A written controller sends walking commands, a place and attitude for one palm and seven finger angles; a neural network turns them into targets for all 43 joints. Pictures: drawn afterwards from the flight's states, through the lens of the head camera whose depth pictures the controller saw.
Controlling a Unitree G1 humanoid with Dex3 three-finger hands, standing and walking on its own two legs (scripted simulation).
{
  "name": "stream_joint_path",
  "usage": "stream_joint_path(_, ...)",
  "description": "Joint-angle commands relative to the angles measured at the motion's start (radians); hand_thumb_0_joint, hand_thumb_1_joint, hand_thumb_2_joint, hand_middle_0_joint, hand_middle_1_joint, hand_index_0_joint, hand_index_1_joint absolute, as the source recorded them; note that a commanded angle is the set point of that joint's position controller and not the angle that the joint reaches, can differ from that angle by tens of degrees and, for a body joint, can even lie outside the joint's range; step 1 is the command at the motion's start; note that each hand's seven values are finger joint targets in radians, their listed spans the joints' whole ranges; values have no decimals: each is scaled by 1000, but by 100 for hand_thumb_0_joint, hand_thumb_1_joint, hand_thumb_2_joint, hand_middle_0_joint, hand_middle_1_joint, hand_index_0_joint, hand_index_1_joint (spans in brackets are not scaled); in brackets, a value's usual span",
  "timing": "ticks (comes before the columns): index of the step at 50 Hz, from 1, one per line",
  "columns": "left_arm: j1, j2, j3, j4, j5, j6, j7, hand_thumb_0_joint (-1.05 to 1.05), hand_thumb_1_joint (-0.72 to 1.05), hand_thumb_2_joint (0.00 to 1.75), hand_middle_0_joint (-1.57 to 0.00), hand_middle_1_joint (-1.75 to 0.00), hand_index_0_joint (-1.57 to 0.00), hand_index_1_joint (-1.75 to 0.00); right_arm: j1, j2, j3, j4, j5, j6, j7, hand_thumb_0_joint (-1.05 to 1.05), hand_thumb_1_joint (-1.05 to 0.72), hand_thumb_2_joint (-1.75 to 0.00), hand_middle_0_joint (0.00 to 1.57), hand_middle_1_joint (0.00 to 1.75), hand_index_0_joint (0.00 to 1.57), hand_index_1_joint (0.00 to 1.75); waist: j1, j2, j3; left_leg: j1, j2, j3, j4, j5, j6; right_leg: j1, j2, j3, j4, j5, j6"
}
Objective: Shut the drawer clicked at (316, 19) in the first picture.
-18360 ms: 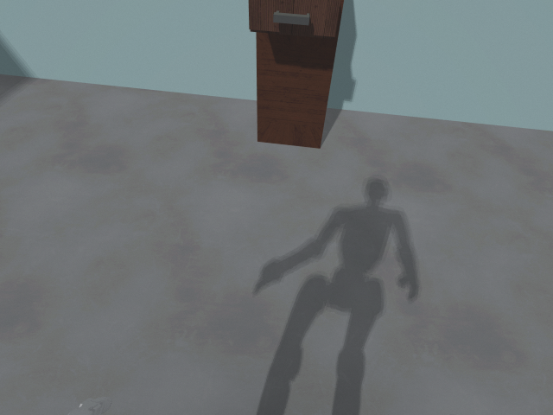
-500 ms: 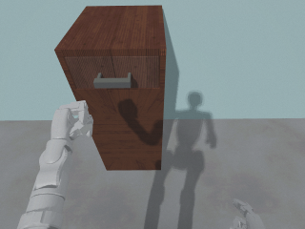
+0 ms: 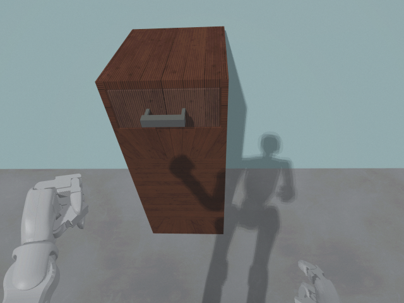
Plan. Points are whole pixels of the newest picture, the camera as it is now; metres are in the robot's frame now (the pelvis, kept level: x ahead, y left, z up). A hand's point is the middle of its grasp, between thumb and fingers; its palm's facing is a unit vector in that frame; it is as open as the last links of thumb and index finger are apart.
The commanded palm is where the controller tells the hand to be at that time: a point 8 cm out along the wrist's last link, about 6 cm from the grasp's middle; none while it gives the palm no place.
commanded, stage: draw the hand back to the body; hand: left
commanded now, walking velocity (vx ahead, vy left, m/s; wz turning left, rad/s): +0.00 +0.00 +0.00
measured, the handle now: (164, 116) +0.62 +0.17 +0.04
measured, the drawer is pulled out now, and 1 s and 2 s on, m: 0.00 0.00 0.00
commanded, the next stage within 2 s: step back with the hand held close in 0.36 s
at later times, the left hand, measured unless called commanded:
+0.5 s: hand (55, 227) +0.19 +0.24 +0.15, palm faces +0.41 -0.84 -0.35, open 3.2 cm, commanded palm +0.13 +0.28 +0.17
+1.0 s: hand (33, 243) +0.16 +0.25 +0.16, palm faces +0.32 -0.80 -0.51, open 3.2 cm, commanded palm +0.10 +0.29 +0.17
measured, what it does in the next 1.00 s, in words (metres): stands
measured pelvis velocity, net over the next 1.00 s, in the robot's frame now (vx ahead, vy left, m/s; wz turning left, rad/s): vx -0.03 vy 0.01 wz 0.01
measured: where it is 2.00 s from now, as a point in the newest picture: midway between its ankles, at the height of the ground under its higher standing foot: outside the picture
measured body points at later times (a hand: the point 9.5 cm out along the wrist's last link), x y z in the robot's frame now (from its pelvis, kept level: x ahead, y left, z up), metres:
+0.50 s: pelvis +0.01 +0.00 +0.00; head -0.01 -0.02 +0.45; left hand +0.16 +0.28 +0.17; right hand +0.20 -0.21 -0.08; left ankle +0.01 +0.08 -0.74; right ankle -0.02 -0.09 -0.74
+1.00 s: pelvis -0.03 +0.01 -0.01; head -0.01 +0.01 +0.44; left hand +0.13 +0.29 +0.19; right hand +0.15 -0.23 -0.09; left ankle +0.01 +0.08 -0.74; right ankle -0.02 -0.09 -0.74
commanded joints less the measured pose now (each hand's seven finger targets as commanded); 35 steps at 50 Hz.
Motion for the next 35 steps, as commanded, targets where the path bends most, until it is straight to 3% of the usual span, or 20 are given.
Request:
stream_joint_path(1,-5,189,144,-321,-8,-72,13,0,90,90,-140,-160,-140,-160,-155,-103,-54,-181,-1,-68,-7,0,-90,-90,20,30,20,30,20,-34,-111,56,54,-72,-51,165,-12,-22,-47,57,-69,174,12)
stream_joint_path(5,89,204,176,-431,-5,-77,19,0,90,90,-140,-160,-140,-160,-150,-103,-55,-188,0,-84,-7,0,-90,-90,20,30,20,30,25,13,-89,45,57,-80,-46,176,-21,-39,-45,54,-69,176,10)
stream_joint_path(9,195,206,206,-476,-7,-73,29,0,90,90,-140,-160,-140,-160,-145,-97,-62,-191,4,-98,-13,0,-90,-90,20,30,20,30,27,2,-55,26,64,-84,-43,152,-26,-57,-40,51,-66,149,10)
stream_joint_path(13,137,159,157,-417,5,-67,31,0,90,90,-140,-160,-140,-160,-131,-108,-64,-168,0,-103,-20,0,-90,-90,20,30,20,30,6,-40,20,21,59,-89,-45,94,-18,-124,-39,51,-87,87,13)
stream_joint_path(16,131,158,158,-409,7,-70,38,0,90,90,-140,-160,-140,-160,-128,-106,-67,-171,0,-104,-26,0,-90,-90,20,30,20,30,10,-62,4,18,59,-92,-44,80,-13,-116,-42,51,-74,72,13)
stream_joint_path(21,132,187,182,-472,10,-73,49,0,90,90,-140,-160,-140,-160,-129,-101,-61,-176,-5,-116,-28,0,-90,-90,20,30,20,30,28,6,-97,43,57,-96,-34,151,-20,-53,-49,54,-44,142,8)
stream_joint_path(24,145,188,186,-463,7,-64,51,0,90,90,-140,-160,-140,-160,-138,-95,-54,-173,-7,-118,-27,0,-90,-90,20,30,20,30,32,-5,-65,23,56,-97,-34,160,-24,-51,-48,56,-49,157,7)
stream_joint_path(25,-30,366,369,-596,13,-118,57,0,90,90,-140,-160,-140,-160,-128,-120,-65,-209,-6,-100,-20,0,-90,-90,20,30,20,30,1,-19,0,-59,79,-127,-9,99,10,-106,-101,172,-93,211,15)
stream_joint_path(26,69,288,320,-479,14,-129,47,0,90,90,-140,-160,-140,-160,-121,-102,-66,-176,-11,-90,-20,0,-90,-90,20,30,20,30,-8,-67,10,-55,74,-131,20,99,9,-126,-130,180,-102,230,7)
stream_joint_path(27,82,292,315,-479,20,-134,43,0,90,90,-140,-160,-140,-160,-127,-105,-68,-185,-14,-84,-17,0,-90,-90,20,30,20,30,-6,-64,25,-55,72,-133,23,115,6,-145,-137,190,-109,255,3)
stream_joint_path(28,169,222,271,-406,23,-126,36,0,90,90,-140,-160,-140,-160,-118,-99,-70,-177,-16,-71,-14,0,-90,-90,20,30,20,30,-13,-77,13,-50,78,-133,23,152,2,-138,-138,174,-91,266,6)
stream_joint_path(30,244,168,221,-390,26,-123,24,0,90,90,-140,-160,-140,-160,-108,-115,-80,-185,-15,-51,-5,0,-90,-90,20,30,20,30,-17,-36,-44,-39,97,-130,20,268,4,-113,-128,135,-44,309,21)
stream_joint_path(32,304,167,225,-404,26,-123,22,0,90,90,-140,-160,-140,-160,-115,-117,-91,-194,-16,-33,-4,0,-90,-90,20,30,20,30,-11,-11,-115,-17,109,-122,19,377,7,-88,-118,104,-5,363,37)
stream_joint_path(35,339,203,254,-466,26,-121,25,0,90,90,-140,-160,-140,-160,-116,-116,-100,-220,-9,-5,-6,0,-90,-90,20,30,20,30,-12,-49,-179,-47,126,-130,18,424,4,-55,-109,86,42,368,41)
